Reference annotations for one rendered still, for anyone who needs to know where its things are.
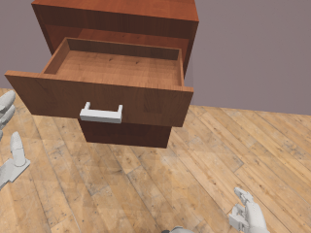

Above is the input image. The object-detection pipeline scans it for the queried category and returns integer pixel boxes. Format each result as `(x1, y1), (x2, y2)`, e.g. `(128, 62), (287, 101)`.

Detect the cabinet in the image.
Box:
(31, 0), (199, 149)

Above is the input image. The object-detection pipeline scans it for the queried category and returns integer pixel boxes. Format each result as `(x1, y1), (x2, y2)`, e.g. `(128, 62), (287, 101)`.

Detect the robot right shin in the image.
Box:
(170, 226), (184, 232)

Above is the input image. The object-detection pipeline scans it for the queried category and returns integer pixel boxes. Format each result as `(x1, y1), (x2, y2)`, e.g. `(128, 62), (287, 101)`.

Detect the handle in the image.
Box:
(80, 102), (122, 123)

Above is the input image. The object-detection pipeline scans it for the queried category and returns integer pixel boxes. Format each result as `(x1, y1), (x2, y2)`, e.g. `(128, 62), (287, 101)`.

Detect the robot left hand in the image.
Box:
(0, 90), (31, 191)

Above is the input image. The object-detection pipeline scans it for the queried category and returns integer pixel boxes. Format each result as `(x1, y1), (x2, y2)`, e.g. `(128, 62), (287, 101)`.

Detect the robot right hand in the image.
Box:
(228, 186), (267, 233)

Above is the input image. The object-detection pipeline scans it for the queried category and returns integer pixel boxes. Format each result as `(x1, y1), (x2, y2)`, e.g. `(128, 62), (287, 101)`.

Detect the drawer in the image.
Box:
(5, 37), (194, 127)

